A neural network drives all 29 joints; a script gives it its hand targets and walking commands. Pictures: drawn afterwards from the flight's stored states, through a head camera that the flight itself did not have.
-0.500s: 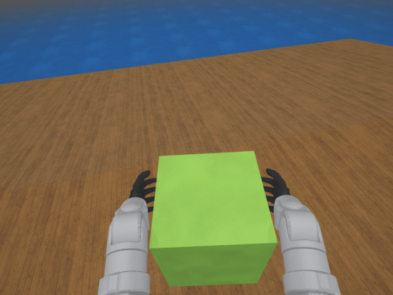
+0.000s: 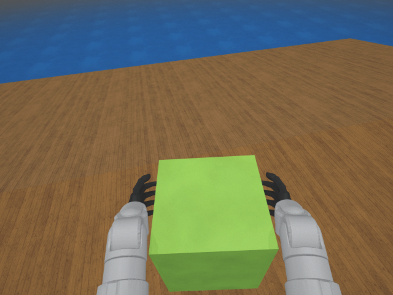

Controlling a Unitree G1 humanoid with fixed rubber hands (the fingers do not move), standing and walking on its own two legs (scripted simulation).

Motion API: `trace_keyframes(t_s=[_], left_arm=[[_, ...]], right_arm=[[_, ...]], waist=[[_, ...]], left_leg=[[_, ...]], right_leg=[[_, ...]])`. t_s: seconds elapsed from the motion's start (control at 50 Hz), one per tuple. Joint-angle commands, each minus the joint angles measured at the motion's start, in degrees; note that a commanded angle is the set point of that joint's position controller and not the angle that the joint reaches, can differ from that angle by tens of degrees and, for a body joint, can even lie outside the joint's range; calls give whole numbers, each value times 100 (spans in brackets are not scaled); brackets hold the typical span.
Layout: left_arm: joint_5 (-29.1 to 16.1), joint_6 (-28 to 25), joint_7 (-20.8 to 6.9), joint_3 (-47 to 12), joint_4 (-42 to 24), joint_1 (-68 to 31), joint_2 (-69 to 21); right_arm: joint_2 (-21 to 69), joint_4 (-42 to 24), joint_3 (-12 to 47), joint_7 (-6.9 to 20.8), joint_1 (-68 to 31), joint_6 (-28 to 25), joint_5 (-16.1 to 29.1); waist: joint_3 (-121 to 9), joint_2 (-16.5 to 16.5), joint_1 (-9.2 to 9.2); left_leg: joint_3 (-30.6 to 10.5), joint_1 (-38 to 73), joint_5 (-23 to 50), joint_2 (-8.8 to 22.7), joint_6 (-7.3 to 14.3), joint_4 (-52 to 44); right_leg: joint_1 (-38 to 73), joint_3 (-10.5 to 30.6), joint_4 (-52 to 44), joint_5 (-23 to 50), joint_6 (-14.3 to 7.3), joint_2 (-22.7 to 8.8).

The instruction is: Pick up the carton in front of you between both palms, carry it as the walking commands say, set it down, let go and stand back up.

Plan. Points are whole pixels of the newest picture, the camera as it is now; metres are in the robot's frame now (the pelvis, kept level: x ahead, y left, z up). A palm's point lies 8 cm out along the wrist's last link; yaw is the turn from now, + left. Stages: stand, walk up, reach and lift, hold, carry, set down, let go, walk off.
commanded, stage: hold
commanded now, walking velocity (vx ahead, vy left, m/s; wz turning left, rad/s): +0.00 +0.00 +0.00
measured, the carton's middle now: (210, 226) +0.28 +0.00 -0.02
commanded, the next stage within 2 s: carry in 0.20 s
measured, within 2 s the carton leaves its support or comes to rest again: neither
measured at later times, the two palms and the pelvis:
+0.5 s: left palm (125, 182) +0.33 +0.18 +0.09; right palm (265, 175) +0.33 -0.12 +0.09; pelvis +0.05 +0.02 +0.00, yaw +0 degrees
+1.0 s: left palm (143, 127) +0.52 +0.17 +0.08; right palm (251, 119) +0.55 -0.13 +0.08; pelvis +0.31 +0.00 +0.00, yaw +3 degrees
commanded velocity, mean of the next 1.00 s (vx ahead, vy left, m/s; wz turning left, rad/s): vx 0.42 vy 0.00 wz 0.00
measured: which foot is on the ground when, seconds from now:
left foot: down 0.00-0.70, up 0.72-1.00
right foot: down 0.00-0.42, up 0.44-0.66, down 0.68-1.00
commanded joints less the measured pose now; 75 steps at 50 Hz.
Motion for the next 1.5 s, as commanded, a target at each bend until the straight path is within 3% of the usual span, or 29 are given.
trace_keyframes(t_s=[0.0, 0.16, 0.18, 0.24, 0.32, 0.36, 0.38, 0.42, 0.44, 0.48, 0.52, 0.6, 0.64, 0.66, 0.68, 0.7, 0.72, 0.78, 0.82, 0.92, 1.04, 1.08, 1.1, 1.12, 1.14, 1.16, 1.22, 1.32, 1.48], left_arm=[[-1331, -126, -1126, -2944, -204, -2378, -4961], [-1333, -127, -1123, -2939, -178, -2423, -4977], [-1420, -81, -1139, -3090, -117, -2653, -5010], [-1623, -34, -1122, -3351, -470, -2835, -5118], [-1866, 184, -934, -3819, -1078, -2421, -5135], [-1954, 424, -812, -4053, -1591, -2354, -5065], [-2057, 554, -778, -4193, -1844, -2452, -5110], [-2240, 822, -688, -4401, -2221, -2517, -5022], [-2346, 951, -640, -4546, -2434, -2497, -4966], [-2512, 1171, -522, -4705, -2742, -2249, -4928], [-2570, 1387, -338, -4724, -3087, -1769, -4879], [-2457, 1831, 129, -4440, -3682, -838, -4607], [-2369, 2005, 360, -4217, -3940, -393, -4441], [-2315, 2077, 475, -4088, -4054, -184, -4337], [-2230, 2148, 605, -3919, -4137, 107, -4146], [-2128, 2178, 751, -3775, -4119, -64, -3912], [-2119, 2199, 878, -3621, -4144, -149, -3873], [-2298, 2173, 1114, -3687, -4489, -519, -3930], [-2422, 2115, 1179, -3766, -4510, -495, -3817], [-2600, 1968, 1197, -3876, -4369, -182, -3541], [-2599, 1900, 1025, -4040, -4547, 143, -3582], [-2567, 1929, 937, -4130, -4680, 276, -3501], [-2543, 1950, 904, -4156, -4720, 350, -3405], [-2505, 1982, 883, -4148, -4773, 309, -3288], [-2518, 2025, 847, -4195, -4887, 253, -3277], [-2549, 2024, 798, -4320, -4846, 173, -3366], [-2430, 1906, 611, -4358, -4537, 129, -4035], [-2059, 1753, 571, -4275, -4214, 497, -4230], [-2305, 1910, 785, -4307, -4719, 327, -3702]], right_arm=[[4925, -346, 2939, 1124, -2564, -189, 1358], [4908, -328, 2926, 1129, -2617, -192, 1350], [4953, -248, 3022, 1144, -2861, -153, 1402], [5045, -595, 3312, 1154, -3090, -128, 1682], [5117, -1192, 3916, 1074, -2993, 101, 2060], [5130, -1611, 4211, 1002, -2965, 308, 2236], [5086, -1798, 4243, 951, -2906, 418, 2259], [4904, -2002, 4177, 794, -2459, 665, 2179], [4821, -2177, 4151, 693, -2255, 790, 2148], [4711, -2687, 4149, 485, -2018, 1028, 2168], [4637, -3213, 4276, 290, -1674, 1264, 2257], [4397, -3894, 4276, -71, -950, 1743, 2423], [4227, -4195, 4233, -256, -686, 1930, 2498], [4105, -4336, 4212, -351, -498, 2011, 2536], [3931, -4484, 4163, -446, -489, 2096, 2577], [3752, -4753, 4154, -549, -746, 2177, 2622], [3653, -4836, 4179, -640, -983, 2231, 2718], [3740, -4513, 3866, -889, -831, 2164, 2698], [3702, -4300, 3616, -1057, -486, 2064, 2453], [3503, -3964, 3279, -1315, 83, 1875, 2067], [3520, -4473, 3703, -1123, 49, 1832, 2296], [3484, -4505, 3797, -1016, 254, 1854, 2314], [3435, -4463, 3798, -974, 384, 1872, 2291], [3321, -4459, 3788, -942, 424, 1890, 2248], [3357, -4386, 3866, -897, 348, 1890, 2288], [3523, -4449, 3924, -827, 404, 1879, 2379], [4092, -4550, 4257, -581, -45, 1760, 2490], [4050, -4415, 4429, -356, -1, 1688, 2542], [3515, -4617, 4055, -638, 259, 1832, 2416]], waist=[[-1229, -2, 2], [-1198, 6, 0], [-1403, -113, 15], [-1079, -223, 15], [-1779, -852, 58], [-1893, -652, 3], [-1777, -222, -26], [-1305, 1444, -142], [-1148, 1268, -154], [-1513, 710, -152], [-1812, 806, -150], [-1809, 976, -150], [-1929, 645, -53], [-2161, 386, -40], [-2437, -421, 96], [-2327, -1723, 133], [-2033, -1227, 130], [-1753, -102, 108], [-1645, -314, 100], [-1293, -599, 115], [-1017, -1013, 137], [-1415, -874, 16], [-1816, -568, -69], [-2186, 332, -161], [-2491, 1762, -155], [-2339, 1506, -152], [-2150, 156, -106], [-1702, 560, -75], [-826, 729, -107]], left_leg=[[-16, -78, 1006, -397, -8, -295], [-15, -122, 877, -389, -10, -289], [42, -766, -35, 656, 85, 113], [-51, -1783, -2938, 374, 59, 137], [746, -1779, -1012, 97, -65, 1164], [832, -1009, -1267, 97, 55, 368], [331, -716, -1777, 397, 166, -9], [-2246, 236, -2508, 1959, 855, -1162], [-2539, 423, -1716, 2217, 1155, -1158], [-1844, 788, -412, 2069, 1137, -922], [-1021, 849, 416, 1724, 903, -775], [-196, 229, 689, 1442, 764, -589], [451, -895, 676, 1162, 531, 221], [694, -1780, 718, 1051, 397, 873], [1045, -2733, -377, 810, 190, 2268], [1279, -4421, -1710, 148, 7, 3721], [653, -4737, -1796, 522, 143, 4556], [487, -4523, -911, 1062, 166, 4555], [729, -4122, -441, 985, 36, 3777], [1280, -3707, 402, 689, -47, 1949], [1789, -2773, 874, 456, 192, 967], [2240, -1497, 476, 61, 241, 688], [2069, -240, 181, 144, 279, 702], [45, 838, -1278, 1438, 640, 76], [-2360, 1829, -1355, 2701, 1375, -685], [-2407, 1511, -304, 2699, 1441, -831], [-826, 277, 496, 2278, 971, -769], [370, -304, -359, 1908, 766, -1430], [1296, 76, 991, 1527, 709, -1311]], right_leg=[[416, 41, -192, 934, 15, 408], [358, 31, -181, 787, 1, 412], [-298, -43, 169, -202, -49, -619], [-994, 406, -303, -3364, -210, -672], [-739, 1152, -654, -2394, -666, -1367], [-1388, 620, -388, -2672, -585, -1129], [-1877, 144, 147, -2724, -394, -830], [-3795, -997, 2300, -1907, 21, -123], [-4266, -803, 2465, -1900, -47, -337], [-4242, -771, 2319, -1813, -65, -442], [-3817, -1079, 1972, -1258, -19, -283], [-2787, -1455, 989, -604, 45, -76], [-912, -1778, 100, 80, 7, 106], [372, -1551, 166, -24, -105, -154], [1308, -98, -221, -1219, -358, -1269], [1899, 2403, -815, -1968, -1150, -2722], [1377, 2798, -910, -1814, -1522, -2948], [287, 1405, -1134, -1297, -1163, -2385], [-45, 474, -1307, -839, -915, -2039], [-17, -548, -1308, 443, -776, -1638], [240, -1199, -813, 1767, -514, -1488], [79, -1717, 503, 2756, -325, -1265], [-561, -1816, 1544, 2510, -184, -1063], [-1828, -1705, 3082, 1207, 63, -743], [-3445, -1399, 4738, -1395, 197, -32], [-3859, -653, 5489, -1698, 29, -304], [-3616, -389, 5078, -853, -239, -951], [-3392, -898, 3237, -67, -76, -856], [-3391, -1586, 1278, 862, -28, -621]])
